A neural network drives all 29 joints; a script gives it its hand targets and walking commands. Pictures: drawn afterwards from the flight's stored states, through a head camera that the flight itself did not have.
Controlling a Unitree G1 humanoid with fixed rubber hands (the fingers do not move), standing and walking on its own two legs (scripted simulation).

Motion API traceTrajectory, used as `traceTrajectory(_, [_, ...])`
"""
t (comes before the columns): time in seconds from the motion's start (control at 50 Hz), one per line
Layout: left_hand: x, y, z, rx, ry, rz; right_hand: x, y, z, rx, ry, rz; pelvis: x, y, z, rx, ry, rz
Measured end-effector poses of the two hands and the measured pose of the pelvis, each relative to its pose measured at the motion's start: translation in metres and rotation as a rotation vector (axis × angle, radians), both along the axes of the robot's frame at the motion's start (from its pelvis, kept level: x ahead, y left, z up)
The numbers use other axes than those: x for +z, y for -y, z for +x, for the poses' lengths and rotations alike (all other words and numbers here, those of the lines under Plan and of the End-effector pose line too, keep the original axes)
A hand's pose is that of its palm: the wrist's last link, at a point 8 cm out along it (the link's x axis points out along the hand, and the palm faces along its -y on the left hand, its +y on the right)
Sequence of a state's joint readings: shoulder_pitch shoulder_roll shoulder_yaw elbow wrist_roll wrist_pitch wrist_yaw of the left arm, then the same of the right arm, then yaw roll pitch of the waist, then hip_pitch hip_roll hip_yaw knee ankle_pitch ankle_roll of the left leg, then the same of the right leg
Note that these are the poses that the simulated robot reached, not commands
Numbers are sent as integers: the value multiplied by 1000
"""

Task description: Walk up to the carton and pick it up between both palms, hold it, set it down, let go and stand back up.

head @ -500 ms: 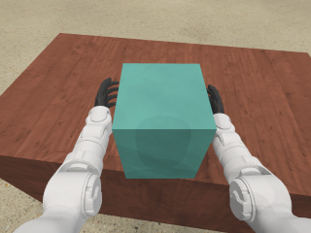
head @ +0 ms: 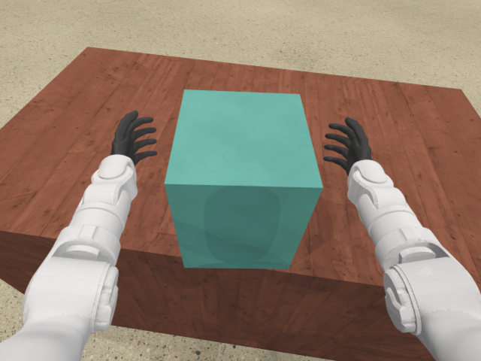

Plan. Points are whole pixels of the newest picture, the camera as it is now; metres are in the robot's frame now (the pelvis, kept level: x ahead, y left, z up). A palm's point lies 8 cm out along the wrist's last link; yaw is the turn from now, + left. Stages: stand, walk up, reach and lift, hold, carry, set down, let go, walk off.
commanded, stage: set down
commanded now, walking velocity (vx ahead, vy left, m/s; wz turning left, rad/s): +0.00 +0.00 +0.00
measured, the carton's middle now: (239, 184) +0.42 +0.02 +0.07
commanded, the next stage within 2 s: none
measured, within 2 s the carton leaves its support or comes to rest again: neither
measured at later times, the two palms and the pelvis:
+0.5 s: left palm (113, 121) +0.44 +0.22 +0.19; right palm (367, 134) +0.43 -0.18 +0.18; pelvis -0.01 -0.02 +0.01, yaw +1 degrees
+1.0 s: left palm (106, 154) +0.40 +0.23 +0.16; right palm (373, 167) +0.39 -0.19 +0.15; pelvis +0.00 -0.02 +0.02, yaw +1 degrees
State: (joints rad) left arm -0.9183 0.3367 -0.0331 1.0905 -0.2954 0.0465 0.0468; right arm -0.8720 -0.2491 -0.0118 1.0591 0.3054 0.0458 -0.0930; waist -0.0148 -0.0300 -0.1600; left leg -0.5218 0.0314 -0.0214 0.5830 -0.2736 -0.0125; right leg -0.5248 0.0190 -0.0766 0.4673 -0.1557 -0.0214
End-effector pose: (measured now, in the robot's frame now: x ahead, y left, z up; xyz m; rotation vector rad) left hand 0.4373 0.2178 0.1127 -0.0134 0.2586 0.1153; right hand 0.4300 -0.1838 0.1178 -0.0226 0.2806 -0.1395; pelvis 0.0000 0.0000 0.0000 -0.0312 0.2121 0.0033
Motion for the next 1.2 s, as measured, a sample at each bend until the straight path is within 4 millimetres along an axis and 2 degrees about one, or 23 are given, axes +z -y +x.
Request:
traceTrajectory(0.04, [6,2,1,-1,3,-7,6,-1,1,3,4,7,0,2,-3,2,0,5])
traceTrajectory(0.12, [31,6,2,-7,34,0,33,-5,3,18,62,18,1,5,-4,0,5,8])
traceTrajectory(0.22, [39,5,2,8,-24,10,35,-8,4,5,-18,25,2,9,-8,14,32,18])
traceTrajectory(0.34, [60,10,0,1,11,-1,50,-10,1,2,26,40,5,14,-7,14,60,17])
traceTrajectory(0.52, [75,1,1,28,5,-5,65,-7,1,-5,15,43,7,21,-8,23,91,27])
traceTrajectory(0.66, [71,2,-2,18,-18,2,63,-12,1,1,-4,36,10,23,-5,28,115,29])
traceTrajectory(0.78, [67,0,-8,4,2,0,60,-13,-8,0,27,48,13,24,0,23,142,28])
traceTrajectory(0.94, [54,-5,-28,-5,-7,11,42,-1,-30,-11,31,50,15,19,4,20,200,27])
traceTrajectory(1.04, [35,-10,-46,-6,-34,12,23,3,-50,-6,8,57,16,15,6,12,232,27])
traceTrajectory(1.08, [29,-12,-47,2,-55,-4,19,6,-52,-15,-3,70,14,13,5,9,216,27])
traceTrajectory(1.2, [37,-7,-47,-22,-3,2,29,4,-52,16,58,69,13,8,3,2,207,23])
